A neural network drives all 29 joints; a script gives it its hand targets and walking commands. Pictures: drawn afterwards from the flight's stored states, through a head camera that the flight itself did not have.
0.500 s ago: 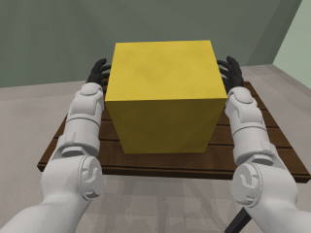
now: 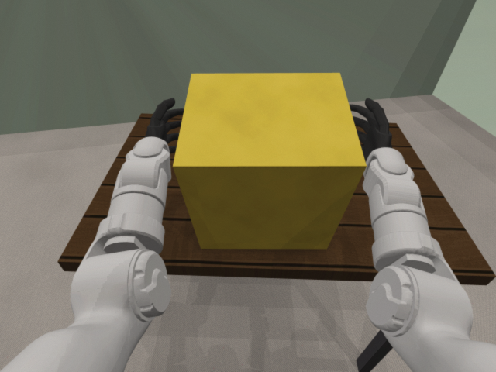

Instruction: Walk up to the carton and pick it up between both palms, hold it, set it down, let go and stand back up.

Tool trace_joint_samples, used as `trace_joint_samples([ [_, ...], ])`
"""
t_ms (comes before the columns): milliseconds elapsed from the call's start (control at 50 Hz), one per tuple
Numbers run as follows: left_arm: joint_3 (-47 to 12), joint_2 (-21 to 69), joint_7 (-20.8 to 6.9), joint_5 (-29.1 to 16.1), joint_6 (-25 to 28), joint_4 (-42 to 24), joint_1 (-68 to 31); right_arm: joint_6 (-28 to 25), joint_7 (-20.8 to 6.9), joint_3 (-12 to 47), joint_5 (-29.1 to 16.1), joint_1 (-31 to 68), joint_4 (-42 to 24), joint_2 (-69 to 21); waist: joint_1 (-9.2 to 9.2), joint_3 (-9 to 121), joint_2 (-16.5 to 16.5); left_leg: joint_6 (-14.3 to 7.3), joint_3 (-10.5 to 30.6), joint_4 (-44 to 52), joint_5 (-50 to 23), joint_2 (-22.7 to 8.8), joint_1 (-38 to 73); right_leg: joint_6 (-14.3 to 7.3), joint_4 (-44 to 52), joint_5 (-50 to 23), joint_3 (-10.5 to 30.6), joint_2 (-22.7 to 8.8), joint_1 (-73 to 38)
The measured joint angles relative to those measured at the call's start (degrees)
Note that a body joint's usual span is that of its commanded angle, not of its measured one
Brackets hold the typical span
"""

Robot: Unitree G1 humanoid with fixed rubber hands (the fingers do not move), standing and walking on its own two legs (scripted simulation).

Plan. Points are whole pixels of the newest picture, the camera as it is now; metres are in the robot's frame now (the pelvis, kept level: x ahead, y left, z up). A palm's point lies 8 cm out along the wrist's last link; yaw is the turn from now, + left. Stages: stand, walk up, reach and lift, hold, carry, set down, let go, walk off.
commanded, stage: set down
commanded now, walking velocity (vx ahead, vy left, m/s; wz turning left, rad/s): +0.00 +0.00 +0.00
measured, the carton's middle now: (264, 168) +0.45 -0.08 +0.11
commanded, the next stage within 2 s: none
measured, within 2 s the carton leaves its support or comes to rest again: rests again in 1.02 s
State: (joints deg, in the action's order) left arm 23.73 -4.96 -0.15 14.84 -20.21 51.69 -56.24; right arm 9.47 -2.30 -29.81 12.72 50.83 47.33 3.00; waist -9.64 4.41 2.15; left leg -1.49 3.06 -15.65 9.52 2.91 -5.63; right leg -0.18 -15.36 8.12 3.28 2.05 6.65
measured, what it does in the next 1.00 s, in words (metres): stands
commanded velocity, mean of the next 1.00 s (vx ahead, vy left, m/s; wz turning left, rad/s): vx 0.00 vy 0.00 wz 0.00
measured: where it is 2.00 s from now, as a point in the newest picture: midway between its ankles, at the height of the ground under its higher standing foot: outside the picture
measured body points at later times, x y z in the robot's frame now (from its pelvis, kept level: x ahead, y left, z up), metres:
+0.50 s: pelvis +0.01 +0.00 +0.00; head +0.00 +0.01 +0.45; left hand +0.47 +0.08 +0.16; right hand +0.38 -0.26 +0.18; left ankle -0.01 +0.10 -0.75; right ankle +0.00 -0.11 -0.75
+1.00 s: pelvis +0.02 +0.01 +0.00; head +0.03 +0.02 +0.45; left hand +0.48 +0.07 +0.15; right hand +0.38 -0.27 +0.16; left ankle -0.01 +0.10 -0.75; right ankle +0.00 -0.10 -0.75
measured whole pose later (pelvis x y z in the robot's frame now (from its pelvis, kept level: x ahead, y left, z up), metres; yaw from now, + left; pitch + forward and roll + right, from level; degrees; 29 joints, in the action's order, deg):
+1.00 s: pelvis +0.02 +0.01 +0.00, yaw -4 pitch +0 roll +0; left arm 29.8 0.4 -3.3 19.1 -13.5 47.0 -53.2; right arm 6.0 -4.0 -31.1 16.5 43.6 36.8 0.4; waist -9.1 -0.1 1.4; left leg -2.7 -0.9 -14.4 11.2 2.7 -3.2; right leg 0.3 -16.0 9.3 1.6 1.3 6.5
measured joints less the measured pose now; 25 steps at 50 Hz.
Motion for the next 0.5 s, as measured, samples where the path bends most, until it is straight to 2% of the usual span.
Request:
trace_joint_samples([
  [140, 0.53, 0.16, -0.68, 0.47, 1.39, -0.03, 0.82, -0.38, -0.71, -1.09, 1.42, -0.83, -1.55, -1.02, -0.37, -0.53, 0.62, 0.05, -0.51, 0.93, -0.56, 0.02, -0.08, 0.01, -0.37, -0.03, 0.32, -0.06, 0.81],
  [200, 0.54, 0.77, -0.40, 0.71, 2.25, -0.07, 1.41, -1.02, -1.18, -1.64, 2.11, -1.30, -1.86, -1.05, 0.32, -0.48, 0.26, 0.18, -1.13, 0.60, -0.24, -0.24, -0.50, -0.79, -0.23, -0.16, -1.05, -0.11, 1.31],
  [260, 1.40, 1.61, -0.38, 1.03, 2.81, -0.79, 1.96, -1.26, -1.55, -2.14, 2.52, -2.01, -2.56, -1.27, 0.57, -0.64, -0.11, 0.10, -1.61, 0.62, 0.03, -0.39, -0.33, -0.47, -0.06, -0.25, -0.97, -0.07, 1.22],
  [380, 2.00, 2.24, -0.48, 1.38, 3.67, -0.93, 2.21, -2.02, -1.23, -1.72, 2.96, -3.43, -4.27, -1.69, 0.45, -0.90, -1.04, -0.05, -1.64, 0.88, 0.23, -0.39, 0.17, -0.16, -0.14, 0.12, -1.02, -0.09, 0.89],
  [500, 4.38, 2.43, -1.79, 2.29, 3.95, -1.28, 1.71, -1.70, -0.62, -0.66, 3.07, -4.40, -6.71, -2.45, 0.08, -2.08, -0.16, -0.30, -1.60, 1.67, -0.03, -0.26, 1.16, 0.01, -0.69, 0.57, -1.11, -0.24, 0.51],
])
